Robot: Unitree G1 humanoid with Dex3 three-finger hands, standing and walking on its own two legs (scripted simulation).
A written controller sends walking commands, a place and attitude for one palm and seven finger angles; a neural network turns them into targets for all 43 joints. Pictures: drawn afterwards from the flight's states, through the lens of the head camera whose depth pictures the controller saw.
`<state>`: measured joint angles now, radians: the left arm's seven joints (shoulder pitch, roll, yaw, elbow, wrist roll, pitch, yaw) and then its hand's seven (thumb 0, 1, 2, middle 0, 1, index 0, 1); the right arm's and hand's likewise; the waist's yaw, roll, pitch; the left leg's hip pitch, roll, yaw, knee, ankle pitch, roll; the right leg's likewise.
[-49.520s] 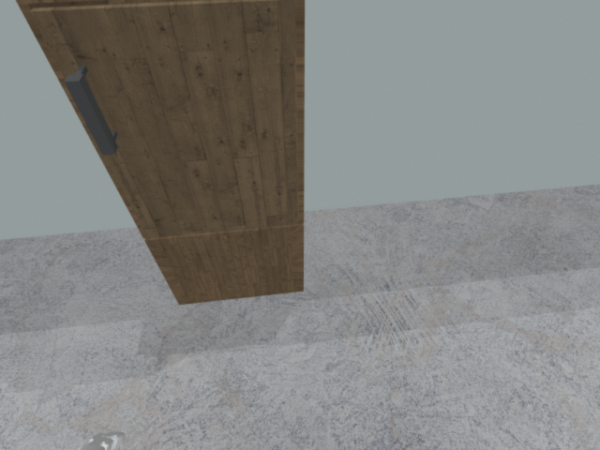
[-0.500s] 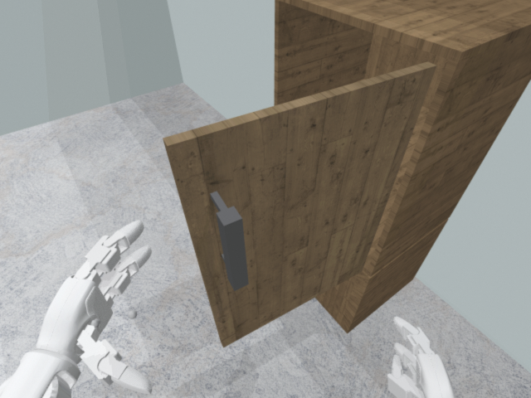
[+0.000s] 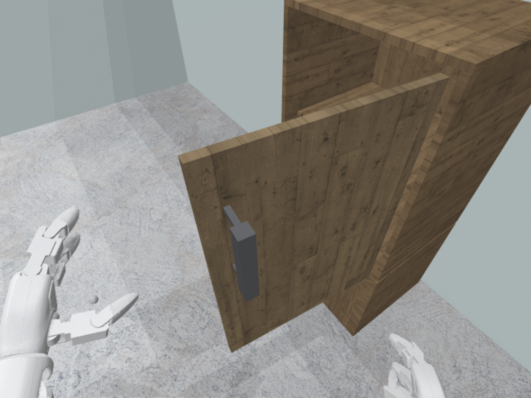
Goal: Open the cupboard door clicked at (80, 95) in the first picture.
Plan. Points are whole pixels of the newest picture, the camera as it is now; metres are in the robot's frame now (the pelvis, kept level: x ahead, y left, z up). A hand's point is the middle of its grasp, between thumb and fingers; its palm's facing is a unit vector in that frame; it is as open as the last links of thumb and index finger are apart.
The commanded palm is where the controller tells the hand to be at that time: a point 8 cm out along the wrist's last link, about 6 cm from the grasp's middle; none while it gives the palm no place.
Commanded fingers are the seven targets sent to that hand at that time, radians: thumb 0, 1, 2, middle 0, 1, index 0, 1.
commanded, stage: draw the hand back to the body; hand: left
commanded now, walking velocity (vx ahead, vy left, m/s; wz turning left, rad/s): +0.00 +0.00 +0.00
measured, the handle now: (239, 254) +0.30 +0.08 +0.08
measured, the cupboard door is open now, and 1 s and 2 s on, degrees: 84 84 84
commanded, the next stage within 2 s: step back with the hand held close in 0.64 s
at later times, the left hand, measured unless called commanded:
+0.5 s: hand (86, 287) +0.19 +0.24 +0.15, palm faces +0.43 -0.81 -0.39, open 7.6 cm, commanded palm +0.14 +0.28 +0.17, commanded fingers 0.00 0.90 0.90 -0.20 -0.30 -0.20 -0.30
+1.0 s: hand (91, 286) +0.19 +0.23 +0.15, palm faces +0.36 -0.80 -0.48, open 7.4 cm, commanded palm +0.13 +0.27 +0.18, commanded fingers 0.00 0.90 0.90 -0.20 -0.30 -0.20 -0.30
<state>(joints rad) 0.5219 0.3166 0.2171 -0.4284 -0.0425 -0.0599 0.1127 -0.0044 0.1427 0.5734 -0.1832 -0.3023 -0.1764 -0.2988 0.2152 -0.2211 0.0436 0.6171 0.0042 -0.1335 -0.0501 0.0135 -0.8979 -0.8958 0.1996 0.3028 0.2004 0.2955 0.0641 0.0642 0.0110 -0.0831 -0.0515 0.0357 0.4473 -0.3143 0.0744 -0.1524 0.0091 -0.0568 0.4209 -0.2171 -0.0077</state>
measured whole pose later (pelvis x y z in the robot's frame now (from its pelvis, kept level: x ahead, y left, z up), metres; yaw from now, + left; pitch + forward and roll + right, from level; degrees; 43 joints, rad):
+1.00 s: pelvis -0.02 -0.02 +0.00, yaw -2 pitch +0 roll -1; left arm 0.53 0.37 0.37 -0.39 -0.05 -0.17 0.11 0.01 0.89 0.90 -0.21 -0.30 -0.21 -0.30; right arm 0.18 -0.25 -0.01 0.59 0.02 -0.03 -0.05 0.01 -0.90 -0.90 0.20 0.30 0.20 0.30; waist 0.01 0.07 0.00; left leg -0.17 -0.01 0.06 0.45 -0.29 0.05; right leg -0.23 0.05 -0.04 0.39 -0.16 -0.04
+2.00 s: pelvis -0.17 -0.01 +0.00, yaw -5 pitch +6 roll -3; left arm 0.53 0.47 0.42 -0.59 -0.08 -0.17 0.12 0.01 0.89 0.90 -0.21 -0.30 -0.21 -0.30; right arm 0.11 -0.15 0.02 0.59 -0.02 -0.13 -0.03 0.01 -0.90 -0.90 0.20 0.30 0.20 0.30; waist 0.00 -0.02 0.00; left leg -0.43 0.04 0.10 0.26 0.07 0.06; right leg -0.16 0.05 -0.02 0.60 -0.48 0.00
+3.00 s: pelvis -0.29 -0.01 +0.00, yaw -4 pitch -1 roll +0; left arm 0.54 0.42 0.43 -0.47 -0.02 -0.22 0.14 0.01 0.88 0.90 -0.22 -0.30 -0.21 -0.30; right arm 0.21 -0.19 0.02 0.62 0.00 -0.14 -0.06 0.01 -0.90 -0.90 0.20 0.30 0.20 0.30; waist -0.01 0.00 0.03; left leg -0.27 0.04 0.05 0.53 -0.25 0.00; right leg -0.21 0.02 -0.07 0.51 -0.29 -0.03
